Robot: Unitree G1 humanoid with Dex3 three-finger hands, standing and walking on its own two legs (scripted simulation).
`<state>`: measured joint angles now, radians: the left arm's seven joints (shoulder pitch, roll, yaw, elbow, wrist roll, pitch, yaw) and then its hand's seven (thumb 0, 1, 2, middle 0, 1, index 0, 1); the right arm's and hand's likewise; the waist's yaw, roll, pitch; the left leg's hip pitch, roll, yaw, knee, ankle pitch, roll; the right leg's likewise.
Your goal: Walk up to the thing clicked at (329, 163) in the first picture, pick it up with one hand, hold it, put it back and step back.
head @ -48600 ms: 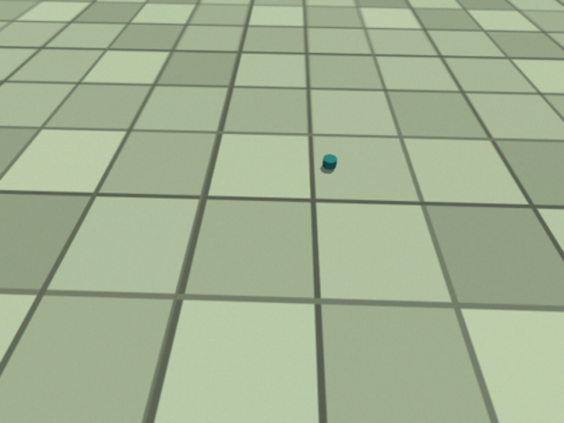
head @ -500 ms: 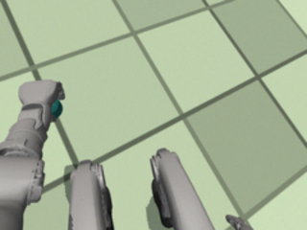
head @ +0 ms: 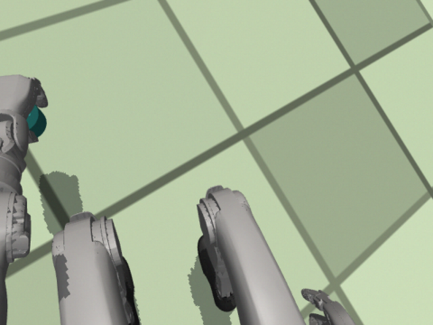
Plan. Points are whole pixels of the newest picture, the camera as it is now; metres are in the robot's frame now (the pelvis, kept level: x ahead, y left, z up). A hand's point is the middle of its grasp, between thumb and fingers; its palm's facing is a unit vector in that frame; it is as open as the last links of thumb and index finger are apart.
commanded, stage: crouch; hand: left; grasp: from above
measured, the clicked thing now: (20, 119) +0.51 +0.27 -0.20
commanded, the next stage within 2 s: lower in 0.50 s
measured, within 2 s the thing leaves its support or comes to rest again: rests again in 1.92 s
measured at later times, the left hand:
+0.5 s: hand (32, 121) +0.51 +0.25 -0.22, palm faces -0.44 -0.06 -0.90, open 8.5 cm
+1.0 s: hand (44, 126) +0.52 +0.25 -0.27, palm faces -0.45 -0.07 -0.89, open 8.5 cm
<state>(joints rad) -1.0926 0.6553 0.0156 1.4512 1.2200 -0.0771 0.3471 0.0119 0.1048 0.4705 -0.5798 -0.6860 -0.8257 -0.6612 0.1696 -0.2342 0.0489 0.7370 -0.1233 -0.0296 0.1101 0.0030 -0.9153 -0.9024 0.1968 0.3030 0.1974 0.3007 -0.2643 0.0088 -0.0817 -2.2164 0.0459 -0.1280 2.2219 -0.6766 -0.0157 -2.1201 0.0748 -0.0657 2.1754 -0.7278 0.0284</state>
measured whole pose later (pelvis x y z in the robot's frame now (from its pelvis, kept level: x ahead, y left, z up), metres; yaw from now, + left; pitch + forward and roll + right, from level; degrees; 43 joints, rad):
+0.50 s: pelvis -0.01 +0.00 -0.06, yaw -3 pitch +34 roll -9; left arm -1.16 0.78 0.03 1.55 1.23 -0.09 0.35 0.01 0.13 0.46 -0.56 -0.69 -0.79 -0.69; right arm 0.19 -0.27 0.15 0.71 -0.15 -0.02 0.12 0.00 -0.91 -0.90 0.20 0.30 0.20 0.30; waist -0.32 -0.02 0.00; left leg -2.35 0.05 -0.18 2.41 -0.67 -0.02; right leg -2.24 0.10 -0.10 2.34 -0.70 0.04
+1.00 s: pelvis -0.01 +0.00 -0.07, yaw -5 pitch +32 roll -10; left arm -1.17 0.85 0.03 1.57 1.23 -0.09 0.39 0.02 0.11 0.50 -0.55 -0.71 -0.79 -0.72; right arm 0.16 -0.29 0.22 0.66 -0.17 -0.05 0.13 0.00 -0.92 -0.90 0.20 0.30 0.20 0.30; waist -0.35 -0.07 0.08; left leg -2.37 0.04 -0.22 2.48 -0.69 -0.03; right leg -2.25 0.11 -0.14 2.38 -0.71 0.04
